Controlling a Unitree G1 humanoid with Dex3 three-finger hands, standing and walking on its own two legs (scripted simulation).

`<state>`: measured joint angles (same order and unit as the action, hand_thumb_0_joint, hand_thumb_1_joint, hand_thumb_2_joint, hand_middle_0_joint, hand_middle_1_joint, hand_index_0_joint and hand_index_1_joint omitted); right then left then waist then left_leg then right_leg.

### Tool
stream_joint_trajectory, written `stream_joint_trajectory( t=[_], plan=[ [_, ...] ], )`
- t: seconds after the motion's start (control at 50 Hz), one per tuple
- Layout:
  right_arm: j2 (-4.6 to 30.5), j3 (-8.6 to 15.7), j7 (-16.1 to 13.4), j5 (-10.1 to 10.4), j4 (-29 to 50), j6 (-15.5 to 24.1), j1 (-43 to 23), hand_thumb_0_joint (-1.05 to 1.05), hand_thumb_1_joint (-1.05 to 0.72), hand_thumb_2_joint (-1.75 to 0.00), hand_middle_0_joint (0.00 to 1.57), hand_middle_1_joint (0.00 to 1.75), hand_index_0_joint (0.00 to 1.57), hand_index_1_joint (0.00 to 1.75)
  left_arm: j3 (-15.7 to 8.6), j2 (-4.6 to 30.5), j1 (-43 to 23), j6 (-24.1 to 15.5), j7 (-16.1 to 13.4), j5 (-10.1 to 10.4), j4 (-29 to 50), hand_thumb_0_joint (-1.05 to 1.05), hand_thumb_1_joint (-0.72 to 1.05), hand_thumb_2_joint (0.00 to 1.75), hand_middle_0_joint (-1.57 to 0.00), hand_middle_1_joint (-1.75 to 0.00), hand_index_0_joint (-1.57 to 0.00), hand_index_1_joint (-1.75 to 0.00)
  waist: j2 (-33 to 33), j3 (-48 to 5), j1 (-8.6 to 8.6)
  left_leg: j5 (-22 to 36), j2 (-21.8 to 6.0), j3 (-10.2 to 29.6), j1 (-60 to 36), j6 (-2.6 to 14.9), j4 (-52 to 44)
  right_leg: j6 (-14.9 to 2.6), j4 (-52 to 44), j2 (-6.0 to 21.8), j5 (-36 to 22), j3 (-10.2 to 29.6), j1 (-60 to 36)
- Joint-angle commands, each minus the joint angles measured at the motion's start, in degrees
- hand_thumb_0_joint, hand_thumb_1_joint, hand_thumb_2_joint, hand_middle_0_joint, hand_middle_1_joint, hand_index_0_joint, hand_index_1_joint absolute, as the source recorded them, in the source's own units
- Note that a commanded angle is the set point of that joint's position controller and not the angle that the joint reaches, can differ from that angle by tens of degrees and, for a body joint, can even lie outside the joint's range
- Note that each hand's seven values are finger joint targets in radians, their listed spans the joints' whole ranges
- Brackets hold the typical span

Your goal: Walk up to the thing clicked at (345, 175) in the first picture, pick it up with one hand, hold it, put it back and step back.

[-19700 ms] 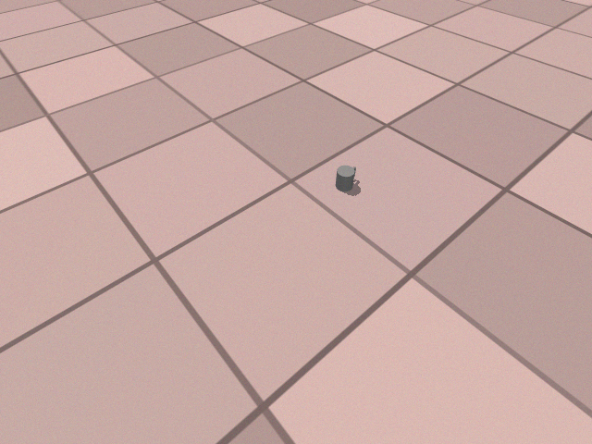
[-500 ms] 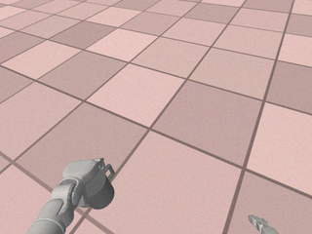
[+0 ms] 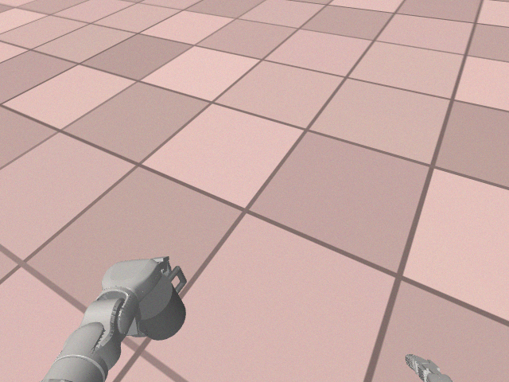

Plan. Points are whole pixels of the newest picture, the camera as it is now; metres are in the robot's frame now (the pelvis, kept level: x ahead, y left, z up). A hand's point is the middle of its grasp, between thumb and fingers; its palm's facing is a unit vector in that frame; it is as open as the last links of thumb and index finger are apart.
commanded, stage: crouch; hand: left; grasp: from above
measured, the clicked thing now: (162, 298) +0.31 +0.20 -0.09
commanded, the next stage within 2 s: lower in 1.98 s
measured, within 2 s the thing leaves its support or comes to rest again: neither
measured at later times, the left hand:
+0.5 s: hand (160, 320) +0.31 +0.23 -0.18, palm faces -0.47 +0.03 -0.88, open 11.4 cm
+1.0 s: hand (187, 326) +0.37 +0.24 -0.42, palm faces -0.48 +0.00 -0.88, open 11.4 cm
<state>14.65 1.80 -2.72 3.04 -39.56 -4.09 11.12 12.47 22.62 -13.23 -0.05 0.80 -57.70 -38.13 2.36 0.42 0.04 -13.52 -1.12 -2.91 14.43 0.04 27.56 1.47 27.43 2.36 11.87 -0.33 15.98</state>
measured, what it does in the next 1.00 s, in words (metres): lowers itself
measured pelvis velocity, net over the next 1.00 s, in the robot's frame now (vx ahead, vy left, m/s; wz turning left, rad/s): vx -0.05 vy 0.00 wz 0.00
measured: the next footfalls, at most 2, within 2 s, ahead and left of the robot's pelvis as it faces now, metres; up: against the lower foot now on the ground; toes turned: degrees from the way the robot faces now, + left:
none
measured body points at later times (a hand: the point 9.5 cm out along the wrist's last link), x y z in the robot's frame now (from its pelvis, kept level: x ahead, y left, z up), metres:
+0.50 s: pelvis -0.02 +0.00 -0.07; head +0.07 +0.01 +0.38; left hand +0.33 +0.23 -0.13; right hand +0.07 -0.29 -0.18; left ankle +0.01 +0.12 -0.74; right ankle +0.03 -0.14 -0.74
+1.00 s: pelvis -0.05 +0.00 -0.27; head +0.16 +0.03 +0.13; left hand +0.40 +0.23 -0.37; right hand -0.02 -0.27 -0.39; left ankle +0.01 +0.12 -0.74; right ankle +0.03 -0.14 -0.74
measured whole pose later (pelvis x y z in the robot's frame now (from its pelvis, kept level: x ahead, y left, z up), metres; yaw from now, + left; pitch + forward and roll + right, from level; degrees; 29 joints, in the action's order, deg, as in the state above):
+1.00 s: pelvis -0.05 +0.00 -0.27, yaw +0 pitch +37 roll -4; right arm 13.2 1.4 1.3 -4.5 -43.3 3.1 12.7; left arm -0.4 29.1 -44.8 -5.6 -20.9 -68.5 -73.5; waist 2.6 -10.6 -10.9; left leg -37.6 -1.4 2.0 104.9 0.6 105.2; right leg 1.7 102.0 3.1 35.0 -1.4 103.9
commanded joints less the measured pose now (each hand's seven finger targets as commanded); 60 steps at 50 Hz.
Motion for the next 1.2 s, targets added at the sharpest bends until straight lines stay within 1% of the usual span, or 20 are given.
stream_joint_trajectory(
  t=[0.0,0.1,0.22,0.26,0.4,0.5,0.6,0.62,0.66,0.72,0.82,0.9,0.92,0.94,0.96,1.04,1.08,1.12,1.14,1.18],
  plan=[
    [7.4,2.7,-0.6,-0.2,7.5,2.3,-4.3,0.0,-0.89,-0.9,0.2,0.3,0.2,0.3,-6.8,11.9,-20.5,0.1,-3.5,0.0,11.8,0.0,0.36,1.14,-0.74,-1.07,-0.75,-1.05,-0.8,-15.5,-0.07,11.1,1.7,0.7,-6.5,0.42,-3.1,-1.9,-3.6,-3.0,-8.0,-0.8,-4.3],
    [7.4,2.8,-0.4,-0.4,7.1,1.9,-3.5,0.0,-0.89,-0.9,0.2,0.3,0.2,0.3,-6.5,10.8,-19.1,-1.1,-5.5,-1.2,6.9,0.0,0.39,1.13,-0.77,-1.05,-0.78,-1.04,-3.1,-12.2,-0.77,7.4,2.1,0.6,-3.5,0.61,-2.9,-1.73,-3.8,-2.7,-4.7,-0.7,-2.3],
    [7.9,3.5,0.4,-1.4,4.9,1.4,-1.1,0.0,-0.89,-0.9,0.2,0.3,0.2,0.3,-6.4,10.1,-22.9,-2.4,-12.0,-3.9,-1.5,0.0,0.44,1.19,-0.8,-1.09,-0.81,-1.08,-1.7,-13.6,-2.31,5.6,1.9,1.0,-0.3,0.05,1.2,-1.92,-0.3,-2.6,-2.9,-0.8,4.0],
    [8.1,3.8,0.8,-1.8,3.3,1.5,0.5,0.0,-0.89,-0.9,0.2,0.3,0.2,0.3,-5.6,9.2,-27.5,-3.0,-14.1,-4.6,-3.9,0.0,0.46,1.19,-0.8,-1.11,-0.82,-1.09,-2.4,-15.3,-3.62,6.2,1.4,1.5,1.9,-0.11,4.6,-1.93,2.9,-2.8,-3.8,-1.0,7.8],
    [9.3,5.5,2.2,-3.7,1.4,3.1,5.6,0.0,-0.9,-0.9,0.2,0.3,0.2,0.3,-7.0,8.3,-34.9,-5.0,-22.5,-9.5,-14.8,0.0,0.44,1.08,-0.77,-1.09,-0.81,-1.05,1.2,-24.3,-5.56,2.3,1.5,1.7,21.1,-0.72,25.1,-2.51,22.1,-2.5,-0.9,-0.6,27.0],
    [10.0,5.8,1.4,-4.5,1.2,3.9,7.9,0.0,-0.9,-0.9,0.2,0.3,0.2,0.3,-8.8,10.7,-41.0,-3.6,-27.2,-10.2,-19.0,0.0,0.41,1.02,-0.75,-1.06,-0.79,-1.02,4.4,-32.8,-6.45,-0.4,1.1,2.8,30.7,-0.37,34.9,-3.21,33.4,-2.9,2.2,-1.8,38.7],
    [10.3,5.8,0.7,-5.4,0.7,5.0,9.0,0.0,-0.9,-0.9,0.2,0.3,0.2,0.3,-9.8,12.4,-43.6,-1.9,-27.7,-9.5,-22.6,0.0,0.42,1.07,-0.79,-1.04,-0.81,-1.01,4.6,-39.0,-7.42,-5.5,1.0,3.7,42.4,0.02,43.6,-3.35,42.7,-2.6,6.1,-1.9,47.2],
    [10.4,5.9,0.5,-5.4,0.5,5.1,8.9,0.0,-0.9,-0.9,0.2,0.3,0.2,0.3,-11.0,14.2,-44.9,-1.6,-27.7,-9.4,-21.8,0.0,0.4,1.07,-0.77,-1.02,-0.79,-1.0,4.7,-40.6,-7.07,-6.5,0.9,3.8,44.0,0.01,45.0,-3.36,44.1,-2.6,6.8,-1.8,48.5],
    [10.5,5.7,0.6,-5.8,0.4,5.5,8.8,0.0,-0.9,-0.9,0.2,0.3,0.2,0.3,-11.9,15.1,-42.7,-1.0,-27.1,-8.8,-25.2,0.0,0.41,1.05,-0.78,-1.02,-0.8,-0.99,4.1,-40.4,-7.26,-8.7,1.1,4.2,48.6,0.05,47.5,-3.4,47.0,-2.2,8.7,-2.0,51.4],
    [10.6,5.4,0.8,-6.3,0.3,6.0,9.1,0.0,-0.9,-0.9,0.2,0.3,0.2,0.3,-12.9,17.7,-47.2,-1.4,-25.9,-9.3,-23.6,0.0,0.39,1.08,-0.78,-1.01,-0.79,-1.0,6.6,-44.9,-8.12,-9.5,1.1,4.5,50.9,0.17,51.9,-3.63,51.7,-2.0,10.0,-2.1,56.5],
    [11.0,4.9,1.5,-6.8,-0.2,6.9,10.0,0.0,-0.9,-0.9,0.2,0.3,0.2,0.3,-14.5,20.6,-51.5,-3.2,-25.0,-9.6,-24.9,0.0,0.43,1.1,-0.8,-1.02,-0.82,-1.0,6.3,-46.3,-9.75,-15.1,1.3,5.0,58.9,0.7,58.4,-3.61,57.6,-1.9,14.4,-2.6,63.6],
    [11.8,4.4,2.8,-7.5,-1.1,8.2,11.6,0.0,-0.9,-0.9,0.2,0.3,0.2,0.3,-15.5,21.4,-54.0,-5.3,-24.9,-10.0,-24.1,0.0,0.48,1.11,-0.83,-1.04,-0.85,-1.02,7.8,-49.5,-11.24,-12.3,1.3,6.2,60.4,0.55,63.5,-3.56,62.6,-1.4,12.7,-3.4,69.3],
    [11.9,4.4,3.0,-7.6,-1.4,8.4,11.6,0.0,-0.9,-0.9,0.2,0.3,0.2,0.3,-16.1,23.0,-55.0,-5.9,-25.1,-10.6,-23.0,0.0,0.47,1.12,-0.82,-1.04,-0.85,-1.02,9.3,-50.8,-10.67,-11.5,1.4,6.1,60.6,0.37,64.5,-3.72,64.2,-1.5,12.1,-3.5,69.7],
    [11.7,4.5,3.3,-7.8,-1.3,8.6,11.8,0.0,-0.9,-0.9,0.2,0.3,0.2,0.3,-15.7,22.0,-55.2,-6.2,-25.2,-10.9,-23.6,0.0,0.47,1.13,-0.84,-1.04,-0.86,-1.02,9.5,-52.0,-10.95,-10.8,1.5,5.7,60.7,0.54,66.1,-3.67,64.9,-1.5,11.4,-3.4,70.4],
    [11.6,4.4,3.7,-8.0,-1.4,8.9,12.2,0.0,-0.91,-0.9,0.2,0.3,0.2,0.3,-15.2,20.8,-55.1,-6.3,-25.2,-11.1,-24.3,0.0,0.5,1.14,-0.85,-1.05,-0.87,-1.03,9.9,-51.9,-11.62,-9.4,1.3,6.2,59.7,0.33,67.0,-3.56,65.8,-1.2,10.8,-3.6,72.0],
    [11.9,4.2,4.7,-8.6,-1.7,9.2,12.6,0.0,-0.91,-0.9,0.2,0.3,0.2,0.3,-17.3,24.4,-57.3,-6.7,-26.4,-12.1,-25.0,0.0,0.51,1.14,-0.87,-1.03,-0.89,-1.02,11.6,-52.6,-11.48,-9.7,1.5,5.4,63.3,0.45,70.5,-3.63,68.8,-1.5,10.6,-3.8,73.9],
    [12.1,4.0,5.3,-9.0,-1.9,9.2,13.0,0.0,-0.91,-0.9,0.2,0.3,0.2,0.3,-16.9,23.3,-57.6,-6.6,-26.3,-12.5,-25.5,0.0,0.54,1.18,-0.9,-1.06,-0.91,-1.05,12.9,-53.4,-11.85,-6.5,1.3,5.6,61.7,0.26,72.6,-3.64,70.6,-1.3,9.1,-4.0,76.3],
    [12.4,4.1,5.7,-9.2,-1.8,9.3,12.9,0.0,-0.91,-0.9,0.2,0.3,0.2,0.3,-17.6,24.7,-59.1,-6.5,-26.4,-12.7,-25.9,0.0,0.55,1.17,-0.91,-1.04,-0.92,-1.03,13.6,-53.0,-12.13,-6.1,1.3,5.5,63.4,0.26,74.1,-3.61,72.2,-1.4,8.6,-4.2,77.4],
    [12.1,3.8,6.1,-9.3,-1.6,9.3,13.1,0.0,-0.91,-0.9,0.2,0.3,0.2,0.3,-16.9,23.1,-58.6,-6.4,-26.4,-12.7,-26.0,0.0,0.55,1.17,-0.91,-1.05,-0.92,-1.04,14.1,-53.0,-12.45,-5.5,1.3,5.5,63.1,0.19,74.7,-3.63,72.7,-1.3,8.1,-4.3,77.6],
    [12.9,4.0,6.4,-9.4,-1.9,9.3,13.0,0.0,-0.91,-0.9,0.2,0.3,0.2,0.3,-17.7,25.2,-60.3,-6.5,-26.4,-13.0,-26.6,0.0,0.53,1.19,-0.9,-1.03,-0.91,-1.02,13.8,-52.8,-12.66,-5.7,1.1,5.2,65.3,0.34,76.4,-3.57,74.1,-1.5,7.8,-4.4,78.5]
  ],
)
